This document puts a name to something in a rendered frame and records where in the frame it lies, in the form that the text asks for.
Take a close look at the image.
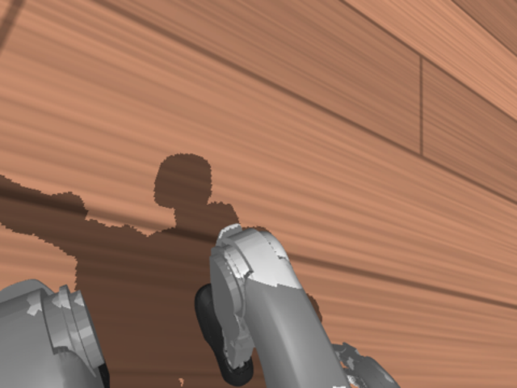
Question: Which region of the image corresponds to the right robot hand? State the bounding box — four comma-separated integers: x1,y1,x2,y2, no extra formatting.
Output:
332,342,401,388

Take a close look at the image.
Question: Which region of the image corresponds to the right robot foot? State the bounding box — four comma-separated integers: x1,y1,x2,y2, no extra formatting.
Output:
195,284,254,386

